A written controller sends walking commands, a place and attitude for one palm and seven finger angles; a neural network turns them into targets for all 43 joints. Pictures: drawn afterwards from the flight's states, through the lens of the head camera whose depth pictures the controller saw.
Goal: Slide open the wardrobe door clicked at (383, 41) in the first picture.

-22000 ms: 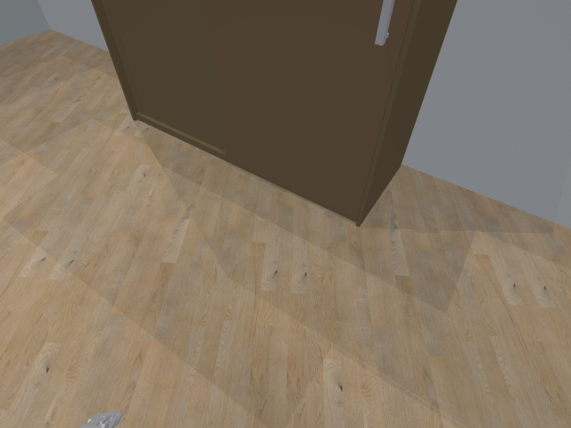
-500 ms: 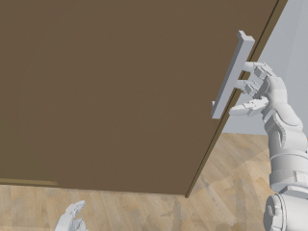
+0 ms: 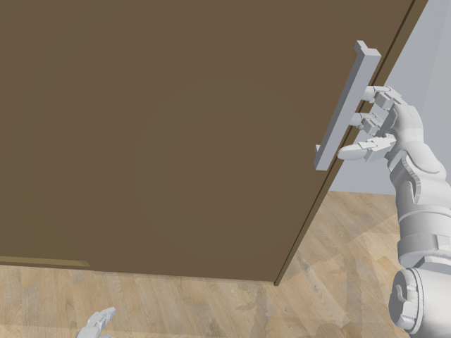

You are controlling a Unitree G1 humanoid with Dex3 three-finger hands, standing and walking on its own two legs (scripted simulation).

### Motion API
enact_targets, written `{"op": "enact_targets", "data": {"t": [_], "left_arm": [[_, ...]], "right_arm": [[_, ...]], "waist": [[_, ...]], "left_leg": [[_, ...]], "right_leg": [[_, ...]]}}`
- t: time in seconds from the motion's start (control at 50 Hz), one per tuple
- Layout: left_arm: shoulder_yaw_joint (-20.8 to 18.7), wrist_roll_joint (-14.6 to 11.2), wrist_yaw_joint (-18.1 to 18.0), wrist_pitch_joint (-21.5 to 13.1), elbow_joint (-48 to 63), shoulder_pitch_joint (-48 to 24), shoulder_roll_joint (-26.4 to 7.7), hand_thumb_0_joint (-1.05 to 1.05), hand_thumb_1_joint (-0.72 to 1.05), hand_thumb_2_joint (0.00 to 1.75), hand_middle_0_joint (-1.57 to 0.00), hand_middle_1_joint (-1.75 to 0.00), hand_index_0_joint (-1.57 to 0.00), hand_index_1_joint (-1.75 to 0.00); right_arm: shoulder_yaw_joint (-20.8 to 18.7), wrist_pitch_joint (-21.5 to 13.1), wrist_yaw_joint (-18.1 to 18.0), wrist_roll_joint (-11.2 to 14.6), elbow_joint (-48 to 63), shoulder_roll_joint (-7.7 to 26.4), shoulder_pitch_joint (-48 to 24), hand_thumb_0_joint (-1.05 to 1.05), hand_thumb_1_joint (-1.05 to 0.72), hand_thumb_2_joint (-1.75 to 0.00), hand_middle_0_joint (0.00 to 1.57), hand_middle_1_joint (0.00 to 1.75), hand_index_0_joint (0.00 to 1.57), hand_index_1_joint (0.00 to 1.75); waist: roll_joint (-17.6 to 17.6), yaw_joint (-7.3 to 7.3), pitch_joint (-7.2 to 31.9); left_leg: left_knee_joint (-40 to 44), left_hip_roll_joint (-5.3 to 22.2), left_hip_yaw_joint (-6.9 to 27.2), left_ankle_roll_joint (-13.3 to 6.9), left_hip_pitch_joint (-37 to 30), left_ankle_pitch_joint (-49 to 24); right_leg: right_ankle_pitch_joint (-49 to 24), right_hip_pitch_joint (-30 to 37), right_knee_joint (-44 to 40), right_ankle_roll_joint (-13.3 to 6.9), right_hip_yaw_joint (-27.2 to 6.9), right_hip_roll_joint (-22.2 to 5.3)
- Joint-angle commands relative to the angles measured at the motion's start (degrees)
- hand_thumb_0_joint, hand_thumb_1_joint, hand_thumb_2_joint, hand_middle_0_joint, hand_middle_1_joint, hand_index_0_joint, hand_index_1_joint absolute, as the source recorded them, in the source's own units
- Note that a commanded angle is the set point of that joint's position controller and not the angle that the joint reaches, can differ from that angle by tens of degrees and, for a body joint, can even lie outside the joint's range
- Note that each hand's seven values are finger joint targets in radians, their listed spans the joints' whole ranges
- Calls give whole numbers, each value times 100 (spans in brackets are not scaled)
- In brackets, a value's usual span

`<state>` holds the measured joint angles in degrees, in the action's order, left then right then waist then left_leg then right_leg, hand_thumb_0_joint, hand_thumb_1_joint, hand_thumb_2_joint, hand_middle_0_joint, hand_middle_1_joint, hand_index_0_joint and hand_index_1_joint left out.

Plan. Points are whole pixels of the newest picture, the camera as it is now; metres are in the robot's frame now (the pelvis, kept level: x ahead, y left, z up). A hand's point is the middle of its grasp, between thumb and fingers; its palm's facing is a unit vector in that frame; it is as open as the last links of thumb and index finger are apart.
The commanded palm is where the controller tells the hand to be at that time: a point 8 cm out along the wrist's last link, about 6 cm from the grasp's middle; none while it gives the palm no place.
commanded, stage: slide the fingers in behind the handle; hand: right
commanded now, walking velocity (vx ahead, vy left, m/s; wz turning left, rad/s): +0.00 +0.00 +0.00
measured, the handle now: (338, 112) +0.48 -0.15 +0.19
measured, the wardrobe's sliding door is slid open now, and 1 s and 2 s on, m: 0.00 0.00 0.00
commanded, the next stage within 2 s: grip the handle and tug to test in 1.78 s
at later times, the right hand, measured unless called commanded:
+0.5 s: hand (355, 131) +0.42 -0.16 +0.20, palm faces -0.02 +1.00 +0.01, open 14.0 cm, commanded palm +0.39 -0.22 +0.20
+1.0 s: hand (346, 131) +0.42 -0.15 +0.19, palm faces -0.04 +1.00 +0.00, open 14.0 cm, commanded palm +0.40 -0.20 +0.20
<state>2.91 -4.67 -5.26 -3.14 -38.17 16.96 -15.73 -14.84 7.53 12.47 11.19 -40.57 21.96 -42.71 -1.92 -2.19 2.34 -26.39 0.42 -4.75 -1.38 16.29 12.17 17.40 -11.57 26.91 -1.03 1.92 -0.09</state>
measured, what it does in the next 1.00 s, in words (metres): stands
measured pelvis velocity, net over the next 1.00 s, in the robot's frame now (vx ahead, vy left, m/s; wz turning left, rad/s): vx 0.00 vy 0.00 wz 0.01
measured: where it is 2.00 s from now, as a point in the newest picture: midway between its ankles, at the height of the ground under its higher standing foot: outside the picture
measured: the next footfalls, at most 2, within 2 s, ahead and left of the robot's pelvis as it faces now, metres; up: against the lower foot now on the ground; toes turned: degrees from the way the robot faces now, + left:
none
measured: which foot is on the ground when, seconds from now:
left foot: down 0.00-1.00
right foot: down 0.00-1.00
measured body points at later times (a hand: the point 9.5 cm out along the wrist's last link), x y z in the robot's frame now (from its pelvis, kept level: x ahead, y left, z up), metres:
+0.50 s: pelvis -0.01 +0.00 +0.00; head -0.01 +0.02 +0.45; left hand +0.11 +0.26 -0.10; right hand +0.41 -0.22 +0.20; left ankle +0.02 +0.10 -0.74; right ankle -0.04 -0.11 -0.74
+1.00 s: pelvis +0.00 +0.00 +0.00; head +0.00 +0.01 +0.45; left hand +0.12 +0.25 -0.10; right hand +0.42 -0.21 +0.19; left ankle +0.02 +0.10 -0.74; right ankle -0.04 -0.11 -0.74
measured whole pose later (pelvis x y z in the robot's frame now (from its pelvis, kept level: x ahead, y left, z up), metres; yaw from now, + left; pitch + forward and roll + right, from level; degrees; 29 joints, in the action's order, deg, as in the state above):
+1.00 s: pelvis +0.00 +0.00 +0.00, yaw +1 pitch +2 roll +0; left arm 2.7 -4.7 -4.1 -3.5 -37.0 16.2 -15.1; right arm -12.4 8.4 9.4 11.3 -32.5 17.5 -38.0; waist -2.3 -1.4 2.5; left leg -26.1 0.3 -3.9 -1.1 15.4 12.2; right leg 17.7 -10.3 26.4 -1.2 2.7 -0.1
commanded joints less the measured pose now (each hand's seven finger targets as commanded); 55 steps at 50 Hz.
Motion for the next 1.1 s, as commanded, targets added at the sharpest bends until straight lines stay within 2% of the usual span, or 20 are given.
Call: {"op": "enact_targets", "data": {"t": [0.0, 0.08, 0.18, 0.22, 0.26, 0.28, 0.34, 0.42, 0.46, 0.54, 0.58, 0.62, 0.66, 0.68, 0.72, 0.8, 0.92, 1.0, 1.06, 1.08], "left_arm": [[-277, 1, -38, -326, 735, -178, -722, 0, 90, 90, -20, -30, -20, -30], [-302, -1, -13, -373, 749, -169, -744, 0, 90, 90, -20, -30, -20, -30], [-295, 8, 3, -381, 818, -240, -774, 0, 90, 90, -20, -30, -20, -30], [-254, -34, 5, -387, 812, -291, -724, 0, 90, 90, -20, -30, -20, -30], [-265, -35, 11, -410, 834, -285, -731, 0, 90, 90, -20, -30, -20, -30], [-293, -29, 7, -394, 849, -296, -759, 0, 90, 90, -20, -30, -20, -30], [-268, -24, -1, -439, 903, -366, -703, 0, 90, 90, -20, -30, -20, -30], [-270, -16, -13, -449, 871, -364, -706, 0, 90, 90, -20, -30, -20, -30], [-251, -19, 2, -469, 875, -404, -665, 0, 90, 90, -20, -30, -20, -30], [-234, -44, 9, -411, 837, -426, -671, 0, 90, 90, -20, -30, -20, -30], [-251, -29, 2, -385, 819, -413, -718, 0, 90, 90, -20, -30, -20, -30], [-247, -29, -18, -371, 838, -435, -696, 0, 90, 90, -20, -30, -20, -30], [-245, -18, -5, -418, 895, -454, -644, 0, 90, 90, -20, -30, -20, -30], [-268, 3, 9, -422, 907, -430, -659, 0, 90, 90, -20, -30, -20, -30], [-251, 19, 19, -416, 908, -414, -634, 0, 90, 90, -20, -30, -20, -30], [-251, -1, 45, -339, 889, -417, -664, 0, 90, 90, -20, -30, -20, -30], [-265, -3, 73, -346, 963, -547, -587, 0, 90, 90, -20, -30, -20, -30], [-282, 7, 50, -325, 888, -518, -624, 0, 90, 90, -20, -30, -20, -30], [-262, 21, 70, -334, 869, -567, -570, 0, 90, 90, -20, -30, -20, -30], [-273, 40, 80, -305, 850, -538, -602, 0, 90, 90, -20, -30, -20, -30]], "right_arm": [[-233, -594, -64, 36, 1162, 1258, -2990, 0, 50, -30, 30, 120, 30, 120], [-161, -728, -37, 69, 1209, 1143, -2864, 0, 50, -30, 30, 120, 30, 120], [-671, -740, -52, 80, 1290, 1669, -2356, 0, 50, -30, 30, 120, 30, 120], [-306, -673, -35, 71, 1220, 1247, -2497, 0, 50, -30, 30, 120, 30, 120], [-251, -609, -79, 41, 1214, 1181, -2456, 0, 50, -30, 30, 120, 30, 120], [-297, -612, -95, 31, 1324, 1273, -2484, 0, 50, -30, 30, 120, 30, 120], [-334, -615, -110, 74, 1694, 1263, -2657, 0, 50, -30, 30, 120, 30, 120], [-404, -603, -119, 123, 1738, 1297, -2608, 0, 50, -30, 30, 120, 30, 120], [-172, -575, -124, 93, 1795, 1011, -2627, 0, 50, -30, 30, 120, 30, 120], [-66, -376, -156, 52, 1484, 915, -2537, 0, 50, -30, 30, 120, 30, 120], [-184, -300, -185, 65, 1285, 1050, -2506, 0, 50, -30, 30, 120, 30, 120], [-219, -316, -211, 57, 1409, 1124, -2794, 0, 50, -30, 30, 120, 30, 120], [3, -430, -228, 61, 1718, 834, -3011, 0, 50, -30, 30, 120, 30, 120], [-149, -511, -248, 67, 1823, 990, -2877, 0, 50, -30, 30, 120, 30, 120], [-237, -594, -255, 84, 1950, 1043, -2836, 0, 50, -30, 30, 120, 30, 120], [-308, -491, -220, 77, 1669, 1048, -2302, 0, 50, -30, 30, 120, 30, 120], [148, -355, -297, 52, 2371, 522, -2596, 0, 50, -30, 30, 120, 30, 120], [-24, -259, -375, 126, 2250, 593, -2392, 0, 50, -30, 30, 120, 30, 120], [180, -166, -482, 76, 2255, 280, -2390, 0, 50, -30, 30, 120, 30, 120], [58, -159, -537, 47, 2236, 441, -2307, 0, 50, -30, 30, 120, 30, 120]], "waist": [[24, -83, 1677], [100, -47, 1676], [268, 144, 1714], [153, 27, 1285], [136, 25, 1216], [280, 35, 1339], [53, 46, 1582], [317, 34, 1646], [93, 20, 1553], [13, -22, 1258], [337, -2, 1212], [257, -34, 1398], [78, -44, 1660], [267, 19, 1841], [109, 48, 2044], [321, 101, 1719], [-161, 33, 1778], [384, 63, 1707], [175, 68, 1608], [288, 117, 1658]], "left_leg": [[168, 64, 326, -89, -887, -1523], [159, 54, 304, -100, -874, -1424], [190, 77, 371, -76, -1218, -1397], [260, 65, 356, -72, -917, -1205], [274, 59, 340, -76, -786, -999], [276, 62, 349, -69, -872, -1051], [251, 61, 377, -79, -1009, -1176], [271, 50, 411, -41, -1119, -1308], [244, 55, 374, -67, -1009, -1353], [285, 55, 356, -71, -773, -1176], [323, 68, 362, -51, -787, -991], [298, 74, 396, -43, -869, -1104], [206, 67, 375, -68, -908, -1355], [168, 59, 370, -65, -1047, -1535], [105, 56, 392, -74, -1220, -1858], [111, 62, 360, -64, -1236, -1952], [119, 41, 317, -92, -990, -1899], [133, 2, 274, -77, -1018, -1808], [102, 17, 250, -89, -891, -1800], [98, 19, 240, -95, -973, -1794]], "right_leg": [[-1620, 235, -268, -133, -252, -45], [-1567, 244, -283, -133, -275, -68], [-1432, 26, -363, -156, -216, -65], [-1218, -32, -419, -155, -192, -57], [-1093, -47, -443, -152, -225, -72], [-1173, 29, -416, -171, -215, -89], [-1255, 137, -407, -148, -215, -54], [-1299, 128, -384, -178, -174, -59], [-1357, 182, -392, -151, -185, -44], [-1218, 89, -376, -140, -194, -37], [-1060, -31, -384, -156, -212, -51], [-1141, 23, -361, -161, -192, -28], [-1398, 231, -314, -154, -209, -20], [-1592, 291, -271, -164, -217, -43], [-1835, 357, -246, -142, -206, -15], [-1843, 137, -294, -140, -148, -48], [-2023, 500, -256, -114, -186, -53], [-1961, 430, -282, -119, -235, -77], [-2044, 464, -281, -78, -241, -67], [-2082, 436, -288, -74, -258, -78]]}}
